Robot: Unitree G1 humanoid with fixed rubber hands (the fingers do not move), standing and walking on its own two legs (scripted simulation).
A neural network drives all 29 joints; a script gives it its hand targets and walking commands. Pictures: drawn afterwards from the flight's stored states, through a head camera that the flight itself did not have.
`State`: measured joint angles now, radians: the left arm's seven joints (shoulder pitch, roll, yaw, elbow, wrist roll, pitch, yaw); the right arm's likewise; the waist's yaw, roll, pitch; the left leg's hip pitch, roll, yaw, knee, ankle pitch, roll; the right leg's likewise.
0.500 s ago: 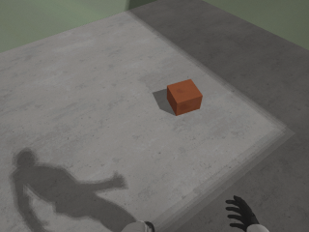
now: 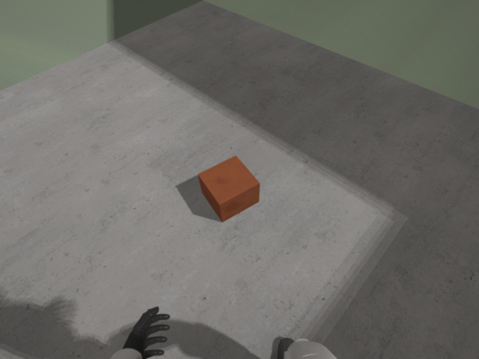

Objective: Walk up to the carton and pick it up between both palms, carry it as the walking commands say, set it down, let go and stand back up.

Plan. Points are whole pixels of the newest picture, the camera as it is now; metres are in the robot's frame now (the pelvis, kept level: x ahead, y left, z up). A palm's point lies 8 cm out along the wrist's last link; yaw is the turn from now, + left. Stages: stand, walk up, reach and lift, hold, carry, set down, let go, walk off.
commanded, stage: walk up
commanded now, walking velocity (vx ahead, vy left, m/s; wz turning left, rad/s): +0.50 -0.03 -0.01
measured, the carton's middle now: (229, 188) +0.92 -0.01 -0.69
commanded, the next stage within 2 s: none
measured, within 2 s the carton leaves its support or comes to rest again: neither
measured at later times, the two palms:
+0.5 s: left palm out of the picture +0.11 +0.23 -0.13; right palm (310, 206) +0.43 -0.18 -0.11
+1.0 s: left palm (143, 195) +0.52 +0.22 -0.12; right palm (347, 262) +0.29 -0.22 -0.12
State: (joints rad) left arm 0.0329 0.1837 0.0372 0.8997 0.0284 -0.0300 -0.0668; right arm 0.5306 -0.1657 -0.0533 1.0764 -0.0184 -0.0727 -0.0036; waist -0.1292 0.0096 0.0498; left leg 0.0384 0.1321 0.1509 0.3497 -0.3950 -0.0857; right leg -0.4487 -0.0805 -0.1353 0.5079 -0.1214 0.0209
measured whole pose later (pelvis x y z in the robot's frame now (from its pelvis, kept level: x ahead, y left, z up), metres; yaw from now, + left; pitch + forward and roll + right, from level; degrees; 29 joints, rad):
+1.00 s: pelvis +0.39 +0.00 +0.01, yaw -1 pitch +0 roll -1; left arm 0.13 0.19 0.05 0.93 0.03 0.02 -0.05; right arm 0.46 -0.16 -0.06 1.07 -0.03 -0.05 -0.01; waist -0.10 -0.01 0.05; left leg -0.12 0.13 0.16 0.42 -0.28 -0.05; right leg -0.41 -0.09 -0.12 0.61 -0.20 0.05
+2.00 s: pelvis +0.47 +0.00 +0.01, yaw -1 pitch -1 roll +0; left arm 0.33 0.14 0.01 1.16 0.01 0.00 0.03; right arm 0.28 -0.14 -0.02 1.11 0.00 -0.01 -0.02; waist 0.01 0.00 0.04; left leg -0.17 -0.03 0.09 0.36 -0.17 0.07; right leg -0.13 -0.08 -0.12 0.36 -0.20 0.04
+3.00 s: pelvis +0.52 -0.15 +0.01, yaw +17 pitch +2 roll +0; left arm 0.24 0.16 0.03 0.92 0.03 0.00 0.03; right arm 0.24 -0.28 -0.12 0.92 -0.04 0.03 -0.03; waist -0.02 0.07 0.02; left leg -0.55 0.02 0.02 1.15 -0.48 -0.01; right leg -0.20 -0.05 -0.14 0.44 -0.28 0.01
